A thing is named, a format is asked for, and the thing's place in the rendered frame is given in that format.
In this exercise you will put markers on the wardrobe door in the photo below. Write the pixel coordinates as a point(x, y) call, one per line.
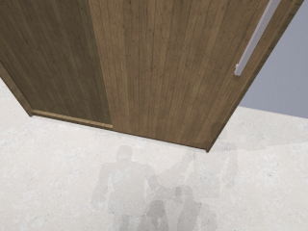
point(49, 49)
point(169, 65)

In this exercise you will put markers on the handle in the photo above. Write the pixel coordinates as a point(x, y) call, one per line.
point(262, 25)

